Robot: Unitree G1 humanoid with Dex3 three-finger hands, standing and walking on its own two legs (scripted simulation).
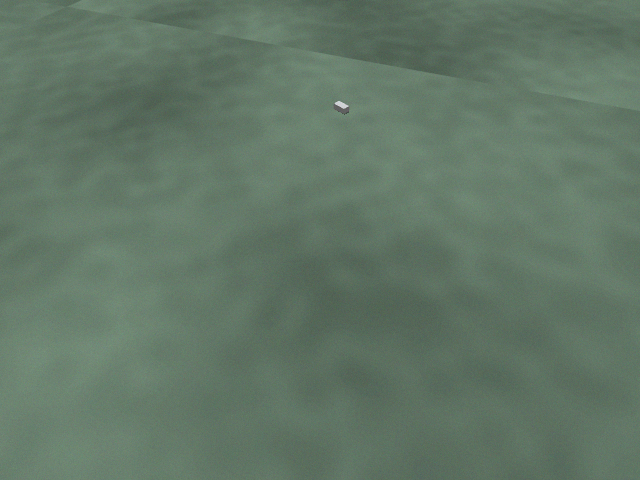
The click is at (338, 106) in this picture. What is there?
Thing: small brick
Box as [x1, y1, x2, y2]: [334, 101, 348, 113]
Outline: 334,103 335,109 343,113 348,111 347,105 339,101
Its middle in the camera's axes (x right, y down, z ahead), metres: +0.14 -0.81 +2.29
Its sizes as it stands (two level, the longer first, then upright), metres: 0.083 0.044 0.033
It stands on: the floor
